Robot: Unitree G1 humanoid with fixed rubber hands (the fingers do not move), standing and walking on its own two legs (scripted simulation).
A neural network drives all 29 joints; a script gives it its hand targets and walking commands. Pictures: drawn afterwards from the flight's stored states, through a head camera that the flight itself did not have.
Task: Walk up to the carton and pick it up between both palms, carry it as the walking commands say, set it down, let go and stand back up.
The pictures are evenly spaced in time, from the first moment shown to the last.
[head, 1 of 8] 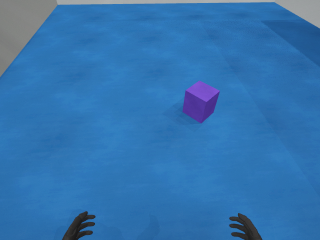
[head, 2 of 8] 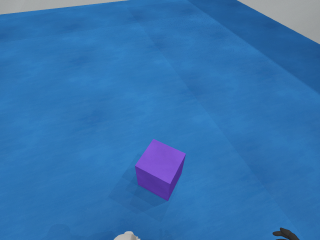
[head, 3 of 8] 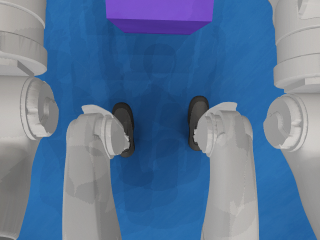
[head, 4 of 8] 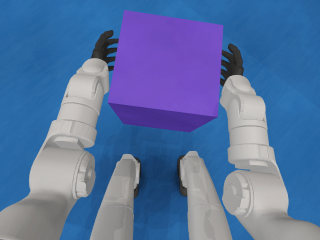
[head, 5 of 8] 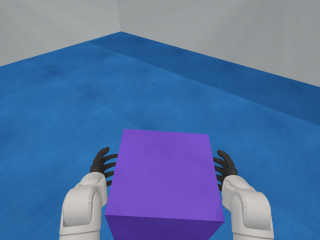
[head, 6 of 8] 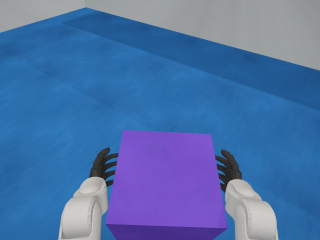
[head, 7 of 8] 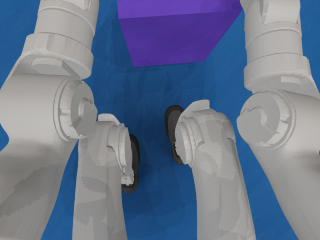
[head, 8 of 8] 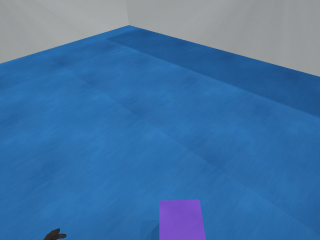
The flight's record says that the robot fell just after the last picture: no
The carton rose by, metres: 0.68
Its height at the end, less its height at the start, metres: +0.00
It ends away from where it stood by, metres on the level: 0.36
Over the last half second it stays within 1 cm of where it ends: yes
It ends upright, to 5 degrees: yes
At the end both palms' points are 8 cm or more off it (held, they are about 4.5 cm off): yes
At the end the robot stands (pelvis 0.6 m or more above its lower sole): yes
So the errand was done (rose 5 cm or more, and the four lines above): yes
